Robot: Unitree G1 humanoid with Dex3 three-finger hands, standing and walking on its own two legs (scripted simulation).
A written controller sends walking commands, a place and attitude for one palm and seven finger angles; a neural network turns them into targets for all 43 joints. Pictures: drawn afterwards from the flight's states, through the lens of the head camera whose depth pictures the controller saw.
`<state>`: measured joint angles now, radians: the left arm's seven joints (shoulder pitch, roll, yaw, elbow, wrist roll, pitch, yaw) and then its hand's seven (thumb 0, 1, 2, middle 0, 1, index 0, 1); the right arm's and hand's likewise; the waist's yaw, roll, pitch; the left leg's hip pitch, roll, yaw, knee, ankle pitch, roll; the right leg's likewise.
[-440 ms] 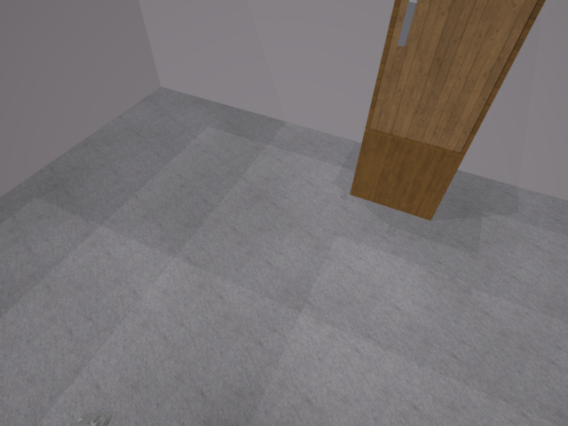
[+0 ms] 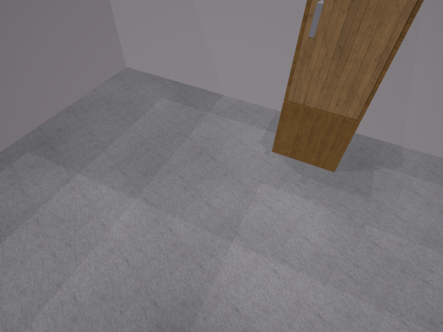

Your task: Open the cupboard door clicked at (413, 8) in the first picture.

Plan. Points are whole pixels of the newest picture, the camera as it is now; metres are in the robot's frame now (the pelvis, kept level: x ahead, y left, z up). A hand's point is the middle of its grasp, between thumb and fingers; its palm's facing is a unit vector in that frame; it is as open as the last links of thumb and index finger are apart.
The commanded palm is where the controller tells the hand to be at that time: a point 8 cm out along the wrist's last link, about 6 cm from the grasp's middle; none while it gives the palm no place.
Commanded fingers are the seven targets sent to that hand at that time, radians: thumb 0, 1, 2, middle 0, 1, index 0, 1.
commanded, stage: stand and wait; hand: left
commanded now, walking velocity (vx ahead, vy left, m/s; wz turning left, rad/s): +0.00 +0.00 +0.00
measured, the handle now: (316, 18) +1.26 -0.32 +0.08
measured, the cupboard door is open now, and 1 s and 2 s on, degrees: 0 0 0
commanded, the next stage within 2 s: look at it before walking up in 0.38 s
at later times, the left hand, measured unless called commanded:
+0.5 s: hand out of the picture +0.07 +0.24 -0.15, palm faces -0.04 -0.94 -0.34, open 7.4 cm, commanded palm none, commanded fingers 0.00 0.90 0.90 -0.20 -0.30 -0.20 -0.30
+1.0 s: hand out of the picture +0.07 +0.24 -0.15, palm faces -0.04 -0.94 -0.34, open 7.4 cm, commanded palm none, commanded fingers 0.00 0.90 0.90 -0.20 -0.30 -0.20 -0.30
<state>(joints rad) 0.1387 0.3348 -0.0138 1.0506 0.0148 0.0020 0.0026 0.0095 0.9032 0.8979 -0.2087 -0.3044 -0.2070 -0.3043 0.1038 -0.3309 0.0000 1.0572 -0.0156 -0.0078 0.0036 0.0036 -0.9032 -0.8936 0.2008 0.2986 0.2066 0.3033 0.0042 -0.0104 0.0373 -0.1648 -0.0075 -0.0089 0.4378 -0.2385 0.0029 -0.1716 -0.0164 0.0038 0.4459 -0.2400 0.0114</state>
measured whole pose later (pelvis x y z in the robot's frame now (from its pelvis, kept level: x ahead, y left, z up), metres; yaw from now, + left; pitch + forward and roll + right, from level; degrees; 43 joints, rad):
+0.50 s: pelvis -0.01 -0.01 +0.00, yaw +0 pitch -2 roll +0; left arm 0.12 0.35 -0.01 1.08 0.01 0.00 0.00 0.01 0.90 0.90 -0.21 -0.30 -0.21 -0.30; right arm 0.12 -0.34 0.00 1.11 -0.01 -0.01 0.01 0.00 -0.90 -0.89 0.20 0.30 0.21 0.30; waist 0.00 0.00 0.04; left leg -0.15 0.00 -0.01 0.39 -0.21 -0.01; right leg -0.16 -0.01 0.00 0.41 -0.21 0.00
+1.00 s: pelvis +0.00 -0.01 +0.00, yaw +0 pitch -2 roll +0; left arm 0.13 0.35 -0.01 1.09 0.02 -0.01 0.00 0.01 0.90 0.90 -0.21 -0.30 -0.21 -0.30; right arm 0.11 -0.34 0.00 1.11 -0.01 -0.01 0.01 0.00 -0.90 -0.89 0.20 0.30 0.21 0.30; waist 0.00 0.00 0.04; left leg -0.14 0.01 -0.01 0.37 -0.20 -0.01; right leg -0.15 0.00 0.00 0.38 -0.20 0.00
